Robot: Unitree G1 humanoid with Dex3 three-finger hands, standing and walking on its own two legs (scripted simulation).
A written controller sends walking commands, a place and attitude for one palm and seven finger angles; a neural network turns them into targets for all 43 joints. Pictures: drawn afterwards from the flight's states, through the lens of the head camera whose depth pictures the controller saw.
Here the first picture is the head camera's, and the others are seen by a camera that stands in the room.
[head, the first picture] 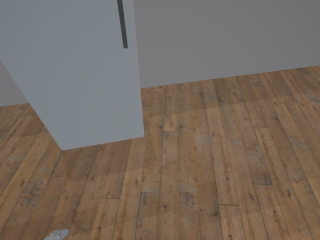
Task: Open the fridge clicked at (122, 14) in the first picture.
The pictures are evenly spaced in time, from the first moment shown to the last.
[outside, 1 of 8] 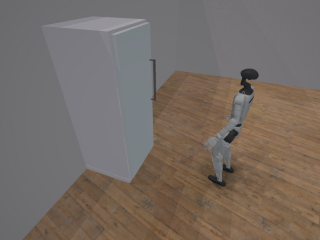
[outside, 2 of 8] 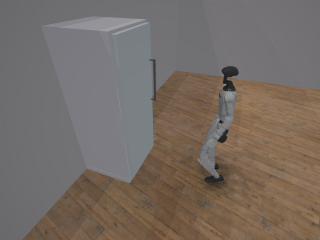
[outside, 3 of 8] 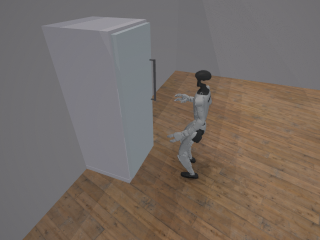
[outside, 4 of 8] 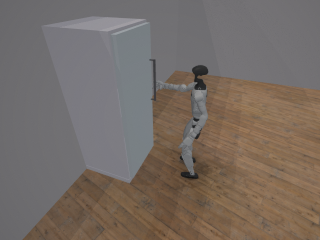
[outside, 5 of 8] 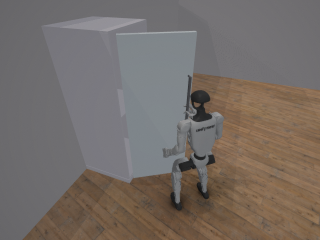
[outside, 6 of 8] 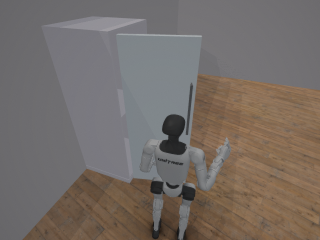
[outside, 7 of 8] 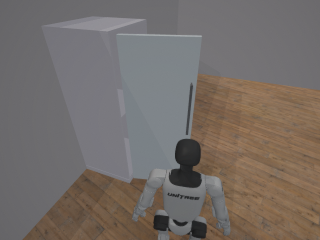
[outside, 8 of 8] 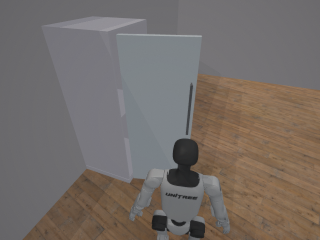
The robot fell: no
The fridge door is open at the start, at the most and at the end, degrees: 0 85 75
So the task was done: yes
